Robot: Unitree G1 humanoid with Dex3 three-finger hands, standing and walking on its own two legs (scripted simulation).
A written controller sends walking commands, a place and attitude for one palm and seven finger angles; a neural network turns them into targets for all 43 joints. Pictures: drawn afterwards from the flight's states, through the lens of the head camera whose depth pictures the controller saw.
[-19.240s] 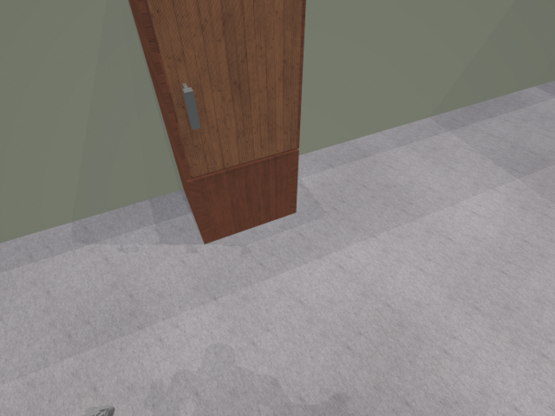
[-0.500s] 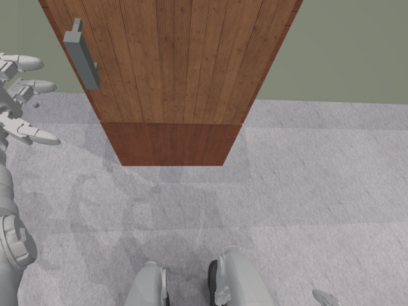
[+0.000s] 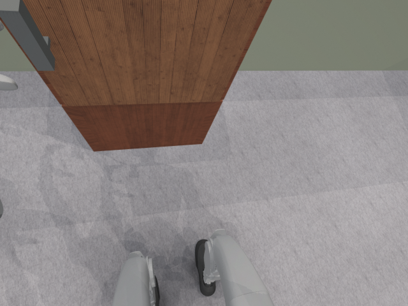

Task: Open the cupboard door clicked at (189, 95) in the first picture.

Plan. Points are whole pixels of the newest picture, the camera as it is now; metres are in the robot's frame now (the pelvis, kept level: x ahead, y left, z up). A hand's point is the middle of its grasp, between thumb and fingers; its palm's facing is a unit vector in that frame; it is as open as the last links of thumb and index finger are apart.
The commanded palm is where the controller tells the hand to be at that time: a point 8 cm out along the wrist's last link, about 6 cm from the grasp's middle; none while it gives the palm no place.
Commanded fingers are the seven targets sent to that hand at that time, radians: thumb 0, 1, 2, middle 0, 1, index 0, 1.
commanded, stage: move the hooked fingers beside the handle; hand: left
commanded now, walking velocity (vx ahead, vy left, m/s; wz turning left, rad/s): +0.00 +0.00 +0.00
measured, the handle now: (31, 27) +0.59 +0.22 +0.06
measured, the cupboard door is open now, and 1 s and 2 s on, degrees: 0 0 0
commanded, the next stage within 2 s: slide the fingers in behind the handle in 0.80 s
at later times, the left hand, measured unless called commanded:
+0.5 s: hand out of the picture +0.54 +0.29 +0.07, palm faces +0.01 -1.00 -0.03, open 14.0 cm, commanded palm +0.53 +0.31 +0.06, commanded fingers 0.00 -0.50 0.30 -0.30 -1.20 -0.30 -1.20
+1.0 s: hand out of the picture +0.53 +0.28 +0.07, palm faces +0.00 -1.00 -0.03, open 14.0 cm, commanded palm +0.53 +0.30 +0.06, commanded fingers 0.00 -0.50 0.30 -0.30 -1.20 -0.30 -1.20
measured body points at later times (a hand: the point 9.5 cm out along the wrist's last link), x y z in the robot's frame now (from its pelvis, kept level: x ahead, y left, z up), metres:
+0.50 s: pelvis +0.02 +0.00 +0.01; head +0.20 +0.05 +0.42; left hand +0.53 +0.34 +0.07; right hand +0.02 -0.26 -0.08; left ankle -0.01 +0.08 -0.62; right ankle +0.08 -0.13 -0.62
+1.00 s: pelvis +0.00 +0.00 +0.00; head +0.19 +0.04 +0.41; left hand +0.53 +0.33 +0.07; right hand +0.01 -0.27 -0.09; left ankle -0.01 +0.08 -0.62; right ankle +0.08 -0.13 -0.62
